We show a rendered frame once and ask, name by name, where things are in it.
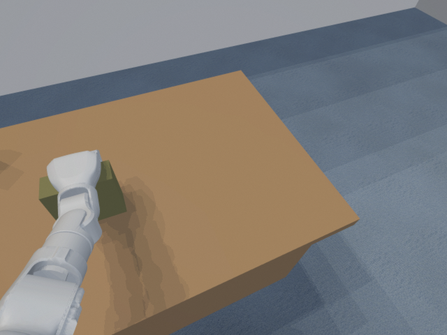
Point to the left robot forearm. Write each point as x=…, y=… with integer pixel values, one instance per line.
x=66, y=250

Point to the sponge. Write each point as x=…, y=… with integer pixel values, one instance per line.
x=110, y=196

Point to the robot left hand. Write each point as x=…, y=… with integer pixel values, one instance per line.
x=79, y=168

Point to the table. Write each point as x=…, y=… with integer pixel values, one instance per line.
x=221, y=201

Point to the left robot upper arm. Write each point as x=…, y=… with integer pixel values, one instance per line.
x=42, y=306

